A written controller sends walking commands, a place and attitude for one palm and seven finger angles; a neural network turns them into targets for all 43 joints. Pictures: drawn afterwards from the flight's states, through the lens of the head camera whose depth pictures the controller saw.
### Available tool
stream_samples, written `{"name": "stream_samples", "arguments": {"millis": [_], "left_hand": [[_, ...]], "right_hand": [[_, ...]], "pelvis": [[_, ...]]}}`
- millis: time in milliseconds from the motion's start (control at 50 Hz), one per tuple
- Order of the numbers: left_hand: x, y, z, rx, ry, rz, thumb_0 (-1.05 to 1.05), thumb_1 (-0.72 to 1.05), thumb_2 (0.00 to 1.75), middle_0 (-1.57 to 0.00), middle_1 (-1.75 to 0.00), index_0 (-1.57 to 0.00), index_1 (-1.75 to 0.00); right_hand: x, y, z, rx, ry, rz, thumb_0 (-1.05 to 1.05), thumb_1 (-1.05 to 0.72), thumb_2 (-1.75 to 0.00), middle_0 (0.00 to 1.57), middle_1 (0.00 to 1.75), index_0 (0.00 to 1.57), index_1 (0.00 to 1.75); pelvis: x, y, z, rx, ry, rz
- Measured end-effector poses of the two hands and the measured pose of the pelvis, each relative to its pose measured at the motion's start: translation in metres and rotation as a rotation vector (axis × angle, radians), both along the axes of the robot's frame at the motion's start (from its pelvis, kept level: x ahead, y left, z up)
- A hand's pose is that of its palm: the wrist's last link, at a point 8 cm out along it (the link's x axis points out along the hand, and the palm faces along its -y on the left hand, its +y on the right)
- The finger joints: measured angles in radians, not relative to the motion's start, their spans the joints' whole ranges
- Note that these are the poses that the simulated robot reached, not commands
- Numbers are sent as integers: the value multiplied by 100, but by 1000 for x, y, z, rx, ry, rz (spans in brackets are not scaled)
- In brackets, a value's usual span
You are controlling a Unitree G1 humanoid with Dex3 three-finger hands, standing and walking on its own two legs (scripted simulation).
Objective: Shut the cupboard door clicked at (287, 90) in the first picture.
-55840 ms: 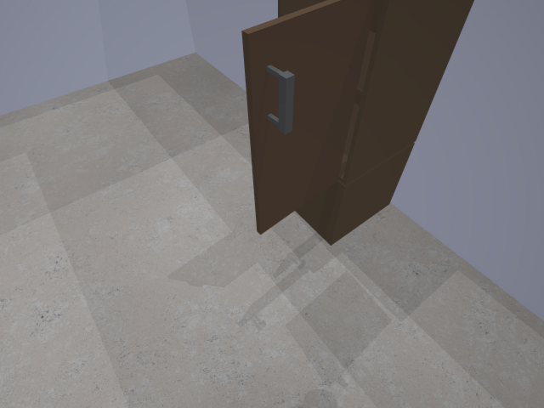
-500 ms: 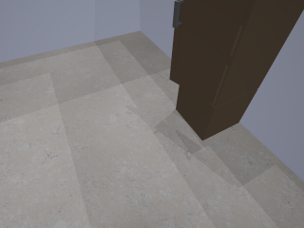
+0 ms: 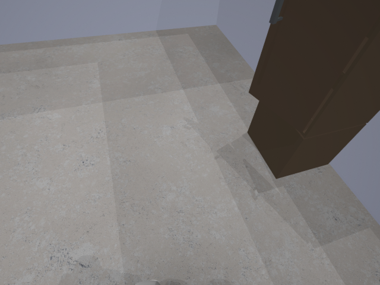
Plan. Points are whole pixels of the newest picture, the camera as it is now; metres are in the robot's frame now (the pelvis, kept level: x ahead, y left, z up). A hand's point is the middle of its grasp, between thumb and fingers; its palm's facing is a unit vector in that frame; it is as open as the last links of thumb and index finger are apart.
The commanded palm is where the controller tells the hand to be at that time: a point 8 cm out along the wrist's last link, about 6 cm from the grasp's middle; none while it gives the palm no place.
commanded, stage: walk to a spot facing it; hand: left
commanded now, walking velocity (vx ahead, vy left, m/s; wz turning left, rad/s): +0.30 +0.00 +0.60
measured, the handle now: (281, 4) +1.04 -0.32 +0.14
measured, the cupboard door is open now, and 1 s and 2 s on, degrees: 18 18 18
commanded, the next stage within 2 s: turn to face it in 1.12 s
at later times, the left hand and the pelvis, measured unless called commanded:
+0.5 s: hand out of the picture +0.09 +0.16 -0.13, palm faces +0.34 -0.90 -0.26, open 7.4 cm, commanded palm none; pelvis +0.09 -0.04 +0.03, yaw +20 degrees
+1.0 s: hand (87, 276) +0.16 +0.24 -0.15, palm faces +0.58 -0.79 -0.20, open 7.4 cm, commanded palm none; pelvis +0.26 +0.08 +0.02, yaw +32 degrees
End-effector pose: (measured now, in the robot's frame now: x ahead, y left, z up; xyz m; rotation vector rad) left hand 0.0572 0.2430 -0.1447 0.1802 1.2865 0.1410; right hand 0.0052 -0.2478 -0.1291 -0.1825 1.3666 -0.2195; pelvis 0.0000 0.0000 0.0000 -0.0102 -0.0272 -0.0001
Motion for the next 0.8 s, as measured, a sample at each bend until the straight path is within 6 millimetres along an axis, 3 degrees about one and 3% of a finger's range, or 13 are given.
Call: {"name": "stream_samples", "arguments": {"millis": [160, 300, 380, 500, 560, 620, 720, 800], "left_hand": [[6, 8, 31, 6, -51, 68, 0, 90, 90, -20, -30, -20, -30], [33, -3, 47, 39, -127, 124, 0, 90, 90, -19, -30, -19, -30], [38, -14, 45, 81, -179, 188, 0, 90, 90, -20, -30, -20, -30], [8, -39, 50, 63, -76, 337, 0, 90, 90, -20, -30, -20, -30], [-8, -53, 47, 34, -16, 411, 0, 90, 90, -20, -30, -20, -30], [-24, -66, 42, 0, 47, 493, 0, 90, 90, -20, -30, -20, -30], [-52, -84, 32, -69, 184, 627, 0, 90, 90, -20, -30, -20, -30], [-65, -82, 17, -131, 302, 690, 0, 90, 90, -20, -30, -20, -30]], "right_hand": [[15, 6, 17, 19, 31, 84, 1, -90, -90, 20, 30, 20, 30], [52, -20, 16, 26, 53, 149, 1, -90, -90, 21, 30, 20, 30], [94, -42, 2, 25, 51, 209, 1, -90, -90, 21, 30, 20, 30], [197, -39, 15, 32, -48, 338, 1, -91, -90, 20, 30, 19, 29], [252, -20, 21, 44, -100, 413, 1, -91, -90, 20, 30, 19, 29], [305, 11, 23, 61, -136, 505, 1, -91, -90, 20, 30, 19, 29], [391, 91, 20, 103, -202, 669, 1, -91, -90, 20, 30, 19, 29], [445, 159, 12, 133, -319, 753, 1, -91, -90, 20, 30, 19, 29]], "pelvis": [[12, -2, 21, -18, 58, 98], [37, -24, 24, -21, 70, 191], [59, -42, 13, 13, 70, 251], [94, -43, 26, 26, 62, 353], [114, -39, 29, 30, 64, 407], [133, -30, 28, 27, 62, 459], [165, -2, 18, 18, 58, 521], [193, 34, -2, -4, 49, 535]]}}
